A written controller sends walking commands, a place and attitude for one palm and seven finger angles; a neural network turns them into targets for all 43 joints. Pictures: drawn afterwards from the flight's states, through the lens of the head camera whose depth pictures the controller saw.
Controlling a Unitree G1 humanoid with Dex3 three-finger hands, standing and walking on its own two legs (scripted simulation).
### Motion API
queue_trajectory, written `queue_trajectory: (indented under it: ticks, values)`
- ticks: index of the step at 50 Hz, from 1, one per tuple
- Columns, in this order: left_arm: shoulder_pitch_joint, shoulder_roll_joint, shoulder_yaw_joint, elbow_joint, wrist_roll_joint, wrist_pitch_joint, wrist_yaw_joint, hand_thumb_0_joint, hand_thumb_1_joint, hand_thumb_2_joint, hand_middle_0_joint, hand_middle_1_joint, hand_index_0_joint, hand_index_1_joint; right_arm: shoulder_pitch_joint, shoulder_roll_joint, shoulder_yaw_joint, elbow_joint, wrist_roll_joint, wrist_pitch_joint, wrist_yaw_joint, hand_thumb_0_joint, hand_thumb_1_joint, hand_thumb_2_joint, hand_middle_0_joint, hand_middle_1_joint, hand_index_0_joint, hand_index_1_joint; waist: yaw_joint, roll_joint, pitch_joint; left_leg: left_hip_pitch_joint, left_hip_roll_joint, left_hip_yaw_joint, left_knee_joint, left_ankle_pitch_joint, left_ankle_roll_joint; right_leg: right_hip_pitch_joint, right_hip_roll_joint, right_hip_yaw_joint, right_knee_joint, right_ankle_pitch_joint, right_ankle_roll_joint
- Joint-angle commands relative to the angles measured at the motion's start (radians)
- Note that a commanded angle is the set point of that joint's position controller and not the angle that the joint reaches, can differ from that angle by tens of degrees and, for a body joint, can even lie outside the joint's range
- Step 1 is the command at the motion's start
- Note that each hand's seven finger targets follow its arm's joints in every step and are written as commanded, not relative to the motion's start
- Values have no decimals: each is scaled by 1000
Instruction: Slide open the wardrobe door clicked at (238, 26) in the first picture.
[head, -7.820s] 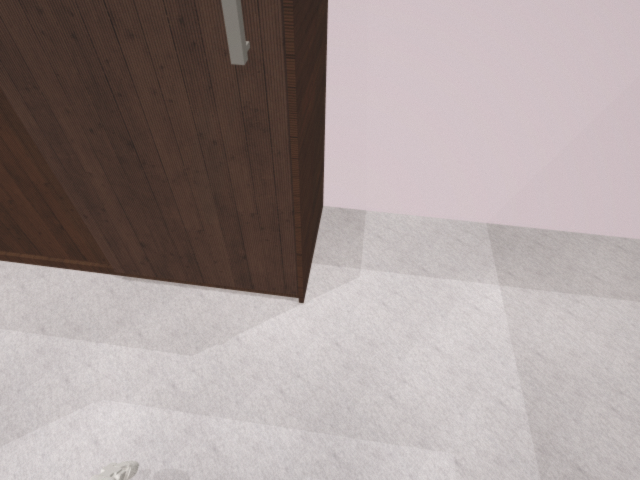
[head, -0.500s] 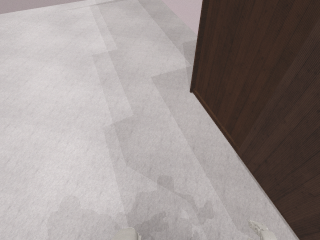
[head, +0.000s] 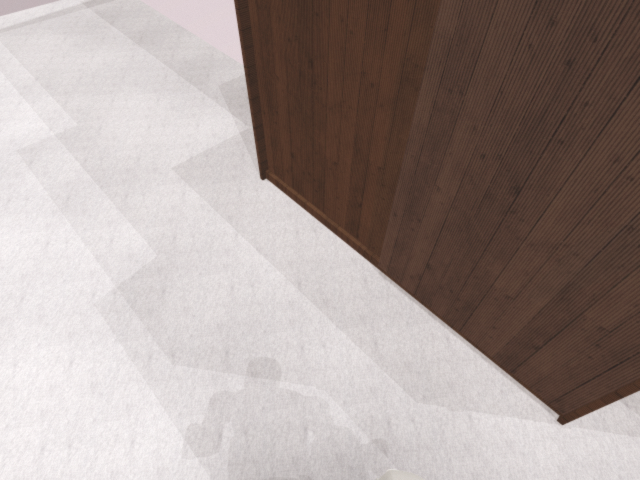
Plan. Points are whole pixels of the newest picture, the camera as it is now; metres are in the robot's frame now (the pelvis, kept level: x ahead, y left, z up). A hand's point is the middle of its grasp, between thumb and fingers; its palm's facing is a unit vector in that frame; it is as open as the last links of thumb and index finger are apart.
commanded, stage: turn to face it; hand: right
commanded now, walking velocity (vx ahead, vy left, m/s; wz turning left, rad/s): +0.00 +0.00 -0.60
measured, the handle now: out of the picture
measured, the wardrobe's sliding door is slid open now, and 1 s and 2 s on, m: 0.00 0.00 0.00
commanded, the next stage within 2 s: take the last steps up to it in 1.04 s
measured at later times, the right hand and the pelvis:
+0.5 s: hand out of the picture +0.07 -0.28 -0.15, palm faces +0.28 +0.93 -0.24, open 7.4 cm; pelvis +0.00 -0.04 +0.01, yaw -16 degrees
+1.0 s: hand out of the picture -0.07 -0.19 -0.15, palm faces +0.55 +0.79 -0.27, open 7.4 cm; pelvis -0.02 +0.01 +0.01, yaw -34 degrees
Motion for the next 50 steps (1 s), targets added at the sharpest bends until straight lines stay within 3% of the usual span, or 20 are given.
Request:
queue_trajectory:
  ticks: [1,2,3,4,5,6,8,11,15,23,30,32,33,34,35,36,38,40,46,50]
  values:
    - [18,60,8,-87,1,-51,7,0,900,900,-200,-300,-200,-300,5,-223,-70,-62,1,-10,-12,0,-900,-900,200,300,200,300,9,160,-145,39,201,-100,-16,376,83,131,22,-64,-279,136,-22]
    - [88,110,20,-69,2,-62,6,0,900,900,-200,-300,-200,-300,6,-204,-65,-67,10,-3,-9,0,-900,-900,200,300,200,300,50,22,-195,-54,168,-74,144,279,35,285,-11,2,-413,284,-38]
    - [138,231,49,-67,8,-73,13,0,900,900,-200,-300,-200,-300,9,-133,-54,-102,20,2,-1,0,-900,-900,200,300,200,300,77,-325,-200,-353,11,-52,387,-219,-56,429,-278,383,-485,616,-144]
    - [209,292,57,-49,0,-68,21,0,900,900,-200,-300,-200,-300,-62,-116,-34,-136,11,10,-6,0,-900,-900,200,300,200,300,107,-341,-217,-398,-33,-160,525,-389,-64,405,-373,457,-490,809,-221]
    - [192,264,50,-39,4,-68,29,0,900,900,-200,-300,-200,-300,-77,-130,-40,-132,7,16,-9,0,-900,-900,200,300,200,300,96,-253,-210,-398,-16,-220,587,-340,-51,374,-369,420,-485,744,-249]
    - [149,230,43,-50,7,-72,42,0,900,900,-200,-300,-200,-300,-98,-121,-45,-115,7,17,-11,0,-900,-900,200,300,200,300,89,-289,-181,-423,-18,-243,620,-276,-53,340,-308,403,-490,708,-234]
    - [37,174,18,-84,8,-73,49,0,900,900,-200,-300,-200,-300,-82,-141,-52,-84,11,14,-1,0,-900,-900,200,300,200,300,43,-214,-123,-394,-27,-266,640,-133,-58,265,-219,321,-496,641,-212]
    - [18,160,12,-95,4,-82,49,0,900,900,-200,-300,-200,-300,-33,-139,-53,-55,9,10,5,0,-900,-900,200,300,200,300,16,-130,-152,-362,-46,-263,621,-53,-71,284,-170,269,-504,644,-198]
    - [60,156,16,-86,3,-81,49,0,900,900,-200,-300,-200,-300,-61,-138,-53,-64,9,11,-2,0,-900,-900,200,300,200,300,28,-98,-146,-363,-58,-284,574,-26,-84,294,-166,329,-528,588,-204]
    - [104,155,30,-71,12,-69,47,0,900,900,-200,-300,-200,-300,-168,-125,-46,-115,18,10,-12,0,-900,-900,200,300,200,300,56,-139,-122,-325,-96,-310,396,-107,-80,271,-165,488,-519,513,-255]
    - [78,157,42,-79,15,-54,44,0,900,900,-200,-300,-200,-300,-114,-110,-41,-118,27,1,-20,0,-900,-900,200,300,200,300,29,-158,-169,-101,-173,-300,118,-94,-43,177,-104,570,-479,522,-234]
    - [60,144,44,-84,8,-51,41,0,900,900,-200,-300,-200,-300,-56,-121,-45,-107,31,-6,-25,0,-900,-900,200,300,200,300,2,-149,-198,38,-180,-289,-72,20,-31,120,-57,555,-443,476,-188]
    - [53,125,43,-89,1,-50,38,0,900,900,-200,-300,-200,-300,-19,-145,-52,-99,28,-12,-28,0,-900,-900,200,300,200,300,-19,-107,-204,166,-139,-313,-198,88,-20,21,-20,516,-402,358,-147]
    - [67,68,36,-94,-8,-50,31,0,900,900,-200,-300,-200,-300,6,-219,-63,-99,15,-23,-34,0,-900,-900,200,300,200,300,-31,94,-214,314,64,-497,-314,22,36,-159,66,382,-235,116,-83]
    - [67,47,35,-115,-1,-52,35,0,900,900,-200,-300,-200,-300,-17,-265,-69,-112,4,-23,-35,0,-900,-900,200,300,200,300,-29,272,-176,258,295,-704,-332,68,148,-275,182,178,-3,-128,-23]
    - [57,92,45,-110,11,-46,34,0,900,900,-200,-300,-200,-300,-53,-249,-59,-127,9,-17,-37,0,-900,-900,200,300,200,300,-12,165,-143,95,312,-650,-321,110,192,-217,134,198,170,-136,-33]
    - [94,76,45,-67,15,-24,24,0,900,900,-200,-300,-200,-300,-155,-182,-51,-135,13,-25,-33,0,-900,-900,200,300,200,300,45,154,-77,-11,186,-498,-314,111,157,-187,90,175,326,-29,-23]
    - [107,65,41,-49,13,-17,14,0,900,900,-200,-300,-200,-300,-167,-142,-35,-130,12,-29,-27,0,-900,-900,200,300,200,300,62,134,-24,-55,118,-362,-277,203,126,-171,65,129,386,52,-11]
    - [-3,48,19,-71,8,-21,15,0,900,900,-200,-300,-200,-300,-8,-174,-45,-68,-1,-30,-23,0,-900,-900,200,300,200,300,-12,179,-26,38,143,-314,-240,301,151,-141,33,63,188,5,10]
    - [-60,25,-2,-75,-2,-36,21,0,900,900,-200,-300,-200,-300,66,-211,-56,-30,-9,-26,-18,0,-900,-900,200,300,200,300,-48,229,-72,110,155,-290,-156,544,163,-44,50,4,-48,-55,-2]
